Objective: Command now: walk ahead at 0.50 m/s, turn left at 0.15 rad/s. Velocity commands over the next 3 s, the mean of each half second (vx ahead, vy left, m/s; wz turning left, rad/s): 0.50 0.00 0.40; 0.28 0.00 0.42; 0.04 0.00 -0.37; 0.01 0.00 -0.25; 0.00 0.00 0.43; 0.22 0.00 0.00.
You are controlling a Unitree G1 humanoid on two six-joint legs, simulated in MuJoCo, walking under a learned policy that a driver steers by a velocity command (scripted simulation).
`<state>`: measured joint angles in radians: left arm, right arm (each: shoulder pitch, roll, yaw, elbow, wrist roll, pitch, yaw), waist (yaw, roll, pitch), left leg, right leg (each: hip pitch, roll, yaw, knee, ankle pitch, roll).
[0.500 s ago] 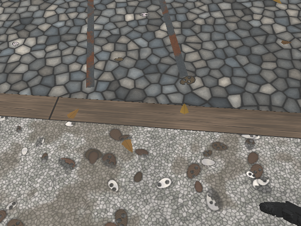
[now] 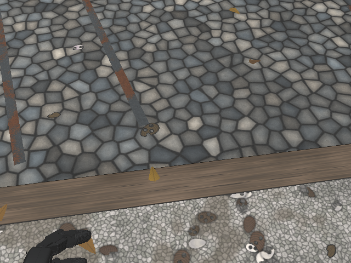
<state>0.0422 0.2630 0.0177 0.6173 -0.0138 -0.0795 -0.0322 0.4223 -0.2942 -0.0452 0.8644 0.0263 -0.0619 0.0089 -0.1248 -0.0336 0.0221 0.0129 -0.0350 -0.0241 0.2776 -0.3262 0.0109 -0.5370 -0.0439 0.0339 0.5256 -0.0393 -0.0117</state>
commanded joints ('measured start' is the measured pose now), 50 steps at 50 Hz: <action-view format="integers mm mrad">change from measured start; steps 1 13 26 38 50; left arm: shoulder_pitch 88 225 410 265 125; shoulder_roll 138 58 135 78 144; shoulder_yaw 59 33 32 4 5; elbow -47 42 241 94 160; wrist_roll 3 96 99 89 24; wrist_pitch -24 -53 -36 -19 -32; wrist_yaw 4 27 9 49 -11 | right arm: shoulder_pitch -37 -138 -415 -208 -199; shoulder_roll -187 -18 -30 -105 -95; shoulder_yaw -41 24 22 -33 -16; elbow -48 -87 -191 -113 -159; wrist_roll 2 -95 -88 -46 -21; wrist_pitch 3 -46 -12 -77 -53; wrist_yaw -10 88 79 39 101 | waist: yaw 147 115 160 195 129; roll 104 -38 -44 62 28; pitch -42 -12 72 -103 -116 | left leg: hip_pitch -87 -770 -691 -338 -229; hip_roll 227 130 54 208 146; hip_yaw -153 -74 54 -270 -207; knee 109 795 322 -29 164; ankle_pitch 560 248 298 829 541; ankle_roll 126 29 86 338 127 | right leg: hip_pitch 265 415 689 111 271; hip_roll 37 -236 -281 -68 -59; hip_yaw -28 62 -227 35 -21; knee -78 -421 -334 596 -69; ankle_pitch -25 -77 312 -406 227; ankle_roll -45 -220 -167 66 39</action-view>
